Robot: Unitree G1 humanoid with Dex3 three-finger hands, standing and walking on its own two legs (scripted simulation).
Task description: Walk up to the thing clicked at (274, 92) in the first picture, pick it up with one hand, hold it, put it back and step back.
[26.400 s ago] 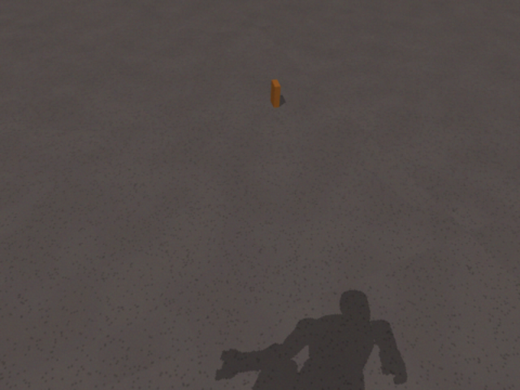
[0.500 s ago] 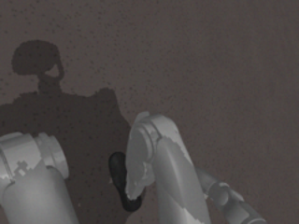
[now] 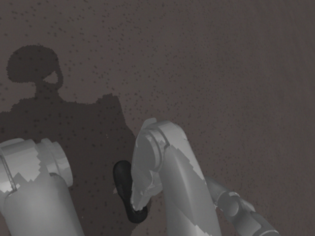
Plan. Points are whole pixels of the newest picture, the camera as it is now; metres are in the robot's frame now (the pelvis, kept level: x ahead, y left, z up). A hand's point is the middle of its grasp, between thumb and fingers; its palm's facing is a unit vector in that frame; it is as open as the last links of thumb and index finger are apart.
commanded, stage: open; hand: left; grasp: from the side
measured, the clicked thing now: out of the picture +0.44 +0.33 -0.20
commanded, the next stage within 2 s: withdraw in 0.02 s
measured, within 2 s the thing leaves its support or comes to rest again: rests again in 0.58 s
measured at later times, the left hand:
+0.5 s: hand out of the picture +0.42 +0.41 -0.11, palm faces +0.60 -0.80 -0.04, open 16.4 cm
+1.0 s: hand out of the picture +0.38 +0.45 -0.03, palm faces +0.50 -0.79 -0.35, open 17.0 cm
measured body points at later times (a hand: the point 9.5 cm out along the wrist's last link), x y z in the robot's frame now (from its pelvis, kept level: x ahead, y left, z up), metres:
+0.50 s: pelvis +0.00 +0.00 +0.01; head +0.21 +0.20 +0.35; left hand +0.38 +0.44 -0.11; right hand +0.18 -0.24 -0.03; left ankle +0.08 +0.13 -0.25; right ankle +0.14 -0.12 -0.25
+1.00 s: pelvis +0.01 -0.01 +0.05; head +0.20 +0.14 +0.43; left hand +0.35 +0.49 -0.01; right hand +0.18 -0.25 -0.03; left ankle +0.08 +0.13 -0.25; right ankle +0.14 -0.12 -0.25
